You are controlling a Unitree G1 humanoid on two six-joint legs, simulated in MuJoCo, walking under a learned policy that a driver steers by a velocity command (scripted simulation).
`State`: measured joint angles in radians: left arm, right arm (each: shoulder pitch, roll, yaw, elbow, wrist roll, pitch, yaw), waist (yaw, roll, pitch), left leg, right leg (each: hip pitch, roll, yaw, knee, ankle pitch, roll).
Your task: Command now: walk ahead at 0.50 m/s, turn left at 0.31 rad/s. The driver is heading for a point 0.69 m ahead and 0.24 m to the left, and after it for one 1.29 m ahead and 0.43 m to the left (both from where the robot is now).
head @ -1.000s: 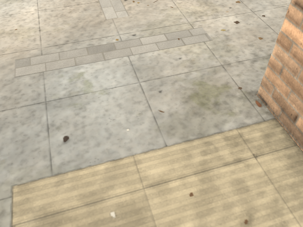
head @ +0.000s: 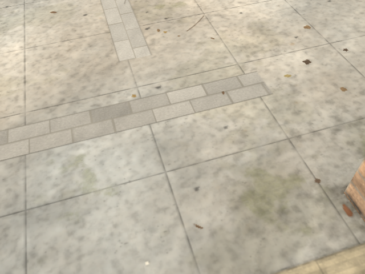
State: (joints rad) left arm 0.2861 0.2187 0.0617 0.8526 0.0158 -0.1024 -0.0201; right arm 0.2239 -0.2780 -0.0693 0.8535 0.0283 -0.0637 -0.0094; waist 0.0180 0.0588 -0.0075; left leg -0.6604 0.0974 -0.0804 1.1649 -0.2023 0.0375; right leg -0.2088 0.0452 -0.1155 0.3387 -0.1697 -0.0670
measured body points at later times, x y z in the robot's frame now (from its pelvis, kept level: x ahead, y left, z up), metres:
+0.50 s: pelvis +0.28 +0.08 -0.01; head +0.31 +0.09 +0.44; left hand +0.34 +0.37 -0.12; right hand +0.45 -0.16 -0.12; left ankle +0.30 +0.15 -0.74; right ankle +0.26 -0.10 -0.65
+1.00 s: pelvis +0.56 +0.11 +0.00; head +0.58 +0.11 +0.44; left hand +0.51 +0.40 -0.10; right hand +0.81 -0.05 -0.11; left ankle +0.46 +0.21 -0.65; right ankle +0.63 +0.03 -0.74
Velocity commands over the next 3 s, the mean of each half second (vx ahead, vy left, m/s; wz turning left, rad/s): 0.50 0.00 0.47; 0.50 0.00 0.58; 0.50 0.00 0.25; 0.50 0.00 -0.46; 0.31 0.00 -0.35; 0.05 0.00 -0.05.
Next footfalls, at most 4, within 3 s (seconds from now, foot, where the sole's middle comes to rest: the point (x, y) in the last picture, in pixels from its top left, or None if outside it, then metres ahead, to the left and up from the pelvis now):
0.34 left None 0.34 0.15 -0.78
0.82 right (188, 231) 0.67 0.05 -0.78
1.34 left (91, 218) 0.72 0.44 -0.78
1.88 right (115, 145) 1.11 0.40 -0.78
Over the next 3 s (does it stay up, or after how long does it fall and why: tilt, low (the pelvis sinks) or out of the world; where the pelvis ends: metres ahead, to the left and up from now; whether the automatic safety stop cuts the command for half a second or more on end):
stays up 1.27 0.53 -0.01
